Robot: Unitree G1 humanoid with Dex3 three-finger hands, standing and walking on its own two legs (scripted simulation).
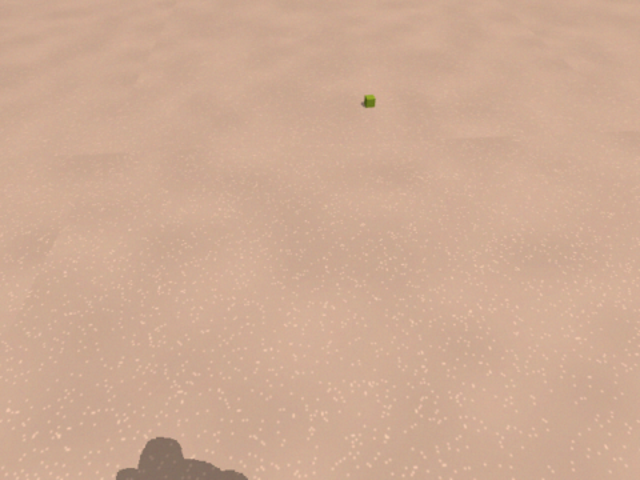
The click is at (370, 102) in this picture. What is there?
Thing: cube
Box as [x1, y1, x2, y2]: [364, 95, 375, 107]
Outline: 365,95 364,103 366,107 374,106 375,99 373,95
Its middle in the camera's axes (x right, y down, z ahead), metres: +0.33 -0.85 +2.41
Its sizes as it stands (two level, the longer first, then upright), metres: 0.053 0.053 0.053
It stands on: the floor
